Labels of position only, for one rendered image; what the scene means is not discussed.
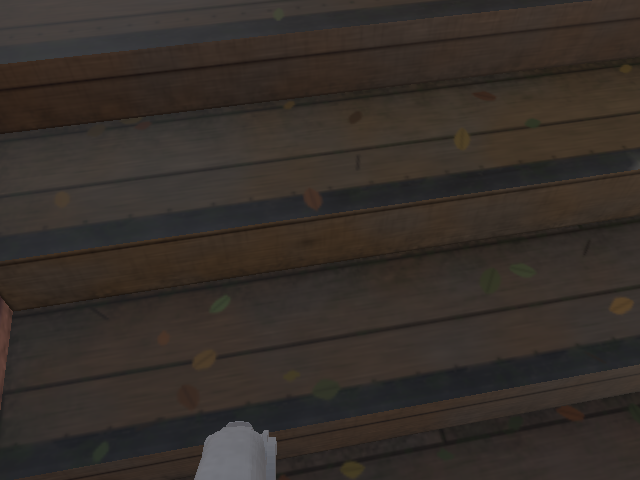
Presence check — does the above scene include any robot left thigh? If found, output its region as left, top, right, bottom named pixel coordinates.
left=194, top=426, right=277, bottom=480

